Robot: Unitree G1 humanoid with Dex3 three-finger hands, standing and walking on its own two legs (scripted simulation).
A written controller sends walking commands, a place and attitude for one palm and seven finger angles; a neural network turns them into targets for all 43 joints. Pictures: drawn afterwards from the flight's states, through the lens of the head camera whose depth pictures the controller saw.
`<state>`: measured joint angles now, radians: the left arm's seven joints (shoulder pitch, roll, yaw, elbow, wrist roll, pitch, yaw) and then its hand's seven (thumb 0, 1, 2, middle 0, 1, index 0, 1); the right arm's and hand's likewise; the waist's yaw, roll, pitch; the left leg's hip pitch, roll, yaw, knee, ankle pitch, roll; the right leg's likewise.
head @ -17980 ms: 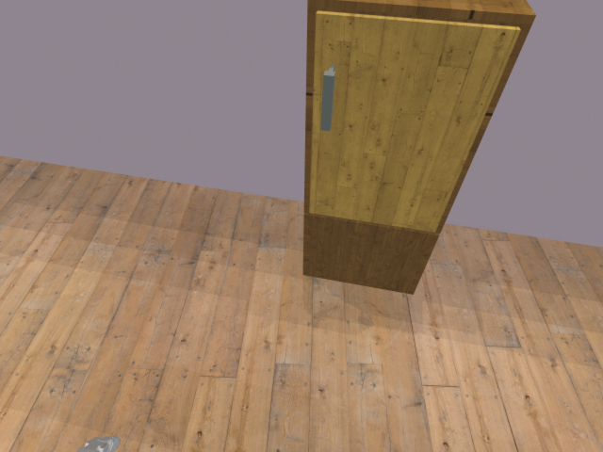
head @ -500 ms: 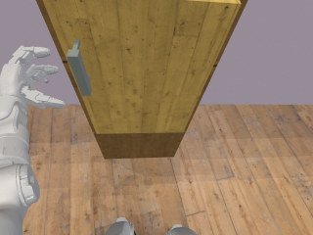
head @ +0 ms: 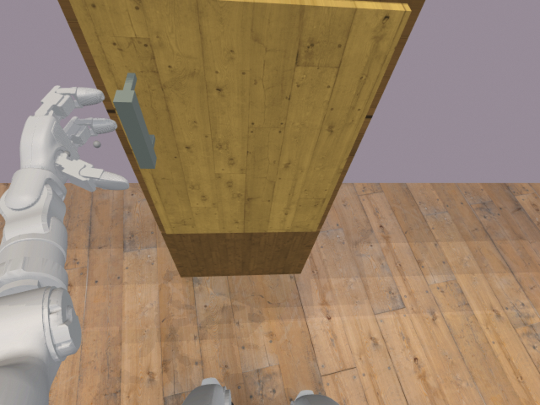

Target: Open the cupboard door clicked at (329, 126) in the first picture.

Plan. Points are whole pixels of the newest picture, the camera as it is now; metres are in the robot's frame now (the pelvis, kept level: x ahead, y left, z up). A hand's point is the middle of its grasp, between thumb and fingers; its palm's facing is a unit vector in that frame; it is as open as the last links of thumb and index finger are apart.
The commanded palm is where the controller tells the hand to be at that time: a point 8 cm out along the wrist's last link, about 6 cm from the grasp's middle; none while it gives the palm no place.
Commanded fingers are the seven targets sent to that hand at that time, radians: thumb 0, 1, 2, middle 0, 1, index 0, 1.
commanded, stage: slide the fingers in behind the handle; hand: left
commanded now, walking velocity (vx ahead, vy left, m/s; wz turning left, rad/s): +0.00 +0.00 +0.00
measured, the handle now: (140, 123) +0.51 +0.19 +0.09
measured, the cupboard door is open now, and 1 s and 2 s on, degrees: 0 0 0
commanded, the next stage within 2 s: close the thumb around the handle in 1.26 s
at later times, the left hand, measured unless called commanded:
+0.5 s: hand (118, 145) +0.46 +0.21 +0.09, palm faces +0.04 -1.00 +0.00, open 13.9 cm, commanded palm +0.44 +0.25 +0.09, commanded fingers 0.00 -0.50 0.30 -0.30 -1.20 -0.30 -1.20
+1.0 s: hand (139, 148) +0.46 +0.18 +0.09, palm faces +0.04 -1.00 +0.01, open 14.0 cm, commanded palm +0.43 +0.23 +0.09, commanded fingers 0.00 -0.50 0.30 -0.30 -1.20 -0.30 -1.20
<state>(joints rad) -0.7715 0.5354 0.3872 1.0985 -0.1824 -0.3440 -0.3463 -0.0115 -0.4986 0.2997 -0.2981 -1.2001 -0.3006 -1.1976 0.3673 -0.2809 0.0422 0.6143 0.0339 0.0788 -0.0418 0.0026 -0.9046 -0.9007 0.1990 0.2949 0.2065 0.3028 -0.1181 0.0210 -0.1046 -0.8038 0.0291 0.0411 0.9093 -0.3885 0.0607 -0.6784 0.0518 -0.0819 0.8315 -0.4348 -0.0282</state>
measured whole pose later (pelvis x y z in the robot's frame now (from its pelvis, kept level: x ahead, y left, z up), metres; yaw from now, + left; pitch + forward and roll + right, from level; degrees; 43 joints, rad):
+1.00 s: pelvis +0.00 -0.01 +0.00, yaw +0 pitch +14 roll -2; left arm -0.75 0.41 0.32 1.08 -0.16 -0.36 -0.21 -0.01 -0.50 0.30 -0.30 -1.20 -0.30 -1.20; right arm 0.37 -0.26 0.03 0.63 0.03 0.07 -0.02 0.00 -0.91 -0.90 0.20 0.29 0.21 0.30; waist -0.11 0.03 -0.11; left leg -0.77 0.03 0.04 0.90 -0.38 0.05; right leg -0.65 0.05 -0.08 0.84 -0.44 -0.04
